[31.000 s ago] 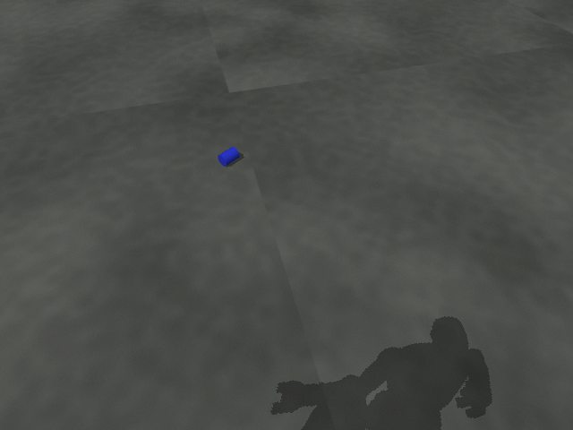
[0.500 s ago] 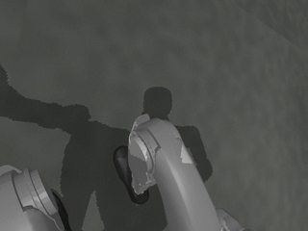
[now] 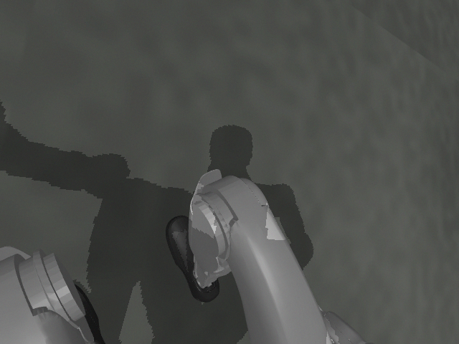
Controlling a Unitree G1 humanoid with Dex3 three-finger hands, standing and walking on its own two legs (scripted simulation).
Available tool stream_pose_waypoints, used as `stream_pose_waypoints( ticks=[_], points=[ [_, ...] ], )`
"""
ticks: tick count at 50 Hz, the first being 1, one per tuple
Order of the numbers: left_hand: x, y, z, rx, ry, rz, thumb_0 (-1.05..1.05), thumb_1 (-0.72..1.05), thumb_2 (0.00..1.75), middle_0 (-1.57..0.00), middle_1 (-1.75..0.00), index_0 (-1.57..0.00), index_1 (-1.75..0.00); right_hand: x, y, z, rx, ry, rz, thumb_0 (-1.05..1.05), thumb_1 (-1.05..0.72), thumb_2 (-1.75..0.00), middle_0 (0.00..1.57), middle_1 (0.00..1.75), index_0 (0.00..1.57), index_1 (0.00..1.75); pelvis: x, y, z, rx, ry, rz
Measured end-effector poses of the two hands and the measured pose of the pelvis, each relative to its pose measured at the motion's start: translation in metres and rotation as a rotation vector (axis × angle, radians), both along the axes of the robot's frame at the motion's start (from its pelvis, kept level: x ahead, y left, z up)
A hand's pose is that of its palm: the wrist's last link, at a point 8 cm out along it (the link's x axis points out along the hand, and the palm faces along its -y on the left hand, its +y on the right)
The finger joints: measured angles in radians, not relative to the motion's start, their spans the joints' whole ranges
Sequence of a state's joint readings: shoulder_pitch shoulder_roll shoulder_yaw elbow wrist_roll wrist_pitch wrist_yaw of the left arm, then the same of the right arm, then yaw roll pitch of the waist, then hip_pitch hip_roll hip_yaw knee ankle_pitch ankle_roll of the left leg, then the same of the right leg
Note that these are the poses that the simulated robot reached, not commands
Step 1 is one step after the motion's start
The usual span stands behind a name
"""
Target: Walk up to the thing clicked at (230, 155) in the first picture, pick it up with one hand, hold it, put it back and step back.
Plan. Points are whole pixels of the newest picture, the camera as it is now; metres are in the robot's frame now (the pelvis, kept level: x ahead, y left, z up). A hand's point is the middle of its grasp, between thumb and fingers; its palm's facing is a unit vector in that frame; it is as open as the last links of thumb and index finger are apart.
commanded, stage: open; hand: left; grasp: from above
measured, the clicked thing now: out of the picture +0.51 +0.31 -0.28
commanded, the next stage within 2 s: withdraw in 0.16 s
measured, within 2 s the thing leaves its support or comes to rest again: neither
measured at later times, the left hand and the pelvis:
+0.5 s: hand out of the picture +0.51 +0.31 -0.22, palm faces -0.33 -0.12 -0.94, open 13.3 cm; pelvis +0.00 +0.00 +0.00, yaw +0 degrees
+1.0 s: hand out of the picture +0.46 +0.29 -0.07, palm faces -0.48 -0.11 -0.87, open 13.2 cm; pelvis -0.02 -0.01 +0.06, yaw +8 degrees
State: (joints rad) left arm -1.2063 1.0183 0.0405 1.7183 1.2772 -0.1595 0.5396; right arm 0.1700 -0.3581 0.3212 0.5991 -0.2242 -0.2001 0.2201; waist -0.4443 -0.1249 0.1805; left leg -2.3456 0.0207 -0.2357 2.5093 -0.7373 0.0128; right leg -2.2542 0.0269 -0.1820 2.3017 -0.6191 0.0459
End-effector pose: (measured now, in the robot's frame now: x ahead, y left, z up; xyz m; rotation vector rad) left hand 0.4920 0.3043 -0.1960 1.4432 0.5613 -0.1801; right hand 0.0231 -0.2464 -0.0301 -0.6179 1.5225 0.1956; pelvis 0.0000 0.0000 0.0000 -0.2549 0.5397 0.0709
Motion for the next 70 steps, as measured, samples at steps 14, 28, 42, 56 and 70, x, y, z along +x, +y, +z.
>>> stream_pose_waypoints(
  ticks=[14,28,42,56,70],
  points=[
    [-0.002,0.002,0.001,-0.001,0.011,0.005,0.00,-0.32,0.83,-0.23,-0.87,-0.23,-0.85,0.006,0.001,-0.001,0.002,-0.025,0.015,0.00,-0.90,-0.90,0.20,0.30,0.20,0.30,-0.002,0.002,0.001,-0.002,-0.004,0.002],
    [0.015,0.016,0.064,0.051,-0.180,0.018,0.00,-0.37,0.87,-0.22,-0.86,-0.22,-0.86,0.012,0.001,-0.008,0.056,-0.031,-0.050,0.00,-0.91,-0.90,0.20,0.30,0.20,0.30,0.006,-0.001,0.007,0.014,0.055,0.006],
    [-0.011,0.017,0.186,0.056,-0.002,0.052,0.00,-0.38,0.91,-0.21,-0.87,-0.20,-0.87,0.060,-0.014,-0.013,0.081,-0.173,-0.121,0.00,-0.91,-0.90,0.20,0.30,0.20,0.30,-0.007,-0.004,0.047,0.081,0.066,0.062],
    [-0.027,-0.006,0.161,0.027,0.027,-0.059,0.00,-0.34,0.89,-0.24,-0.84,-0.23,-0.84,0.030,-0.046,0.000,-0.095,-0.148,-0.141,0.00,-0.90,-0.90,0.20,0.30,0.20,0.30,-0.018,-0.014,0.043,0.106,0.051,0.069],
    [0.004,0.018,0.116,0.025,-0.102,0.016,0.00,-0.21,0.91,-0.27,-0.74,-0.25,-0.75,0.005,-0.011,-0.031,-0.042,-0.053,-0.177,0.00,-0.89,-0.89,0.20,0.30,0.20,0.30,-0.005,-0.006,0.012,0.083,0.086,0.059]
  ],
)
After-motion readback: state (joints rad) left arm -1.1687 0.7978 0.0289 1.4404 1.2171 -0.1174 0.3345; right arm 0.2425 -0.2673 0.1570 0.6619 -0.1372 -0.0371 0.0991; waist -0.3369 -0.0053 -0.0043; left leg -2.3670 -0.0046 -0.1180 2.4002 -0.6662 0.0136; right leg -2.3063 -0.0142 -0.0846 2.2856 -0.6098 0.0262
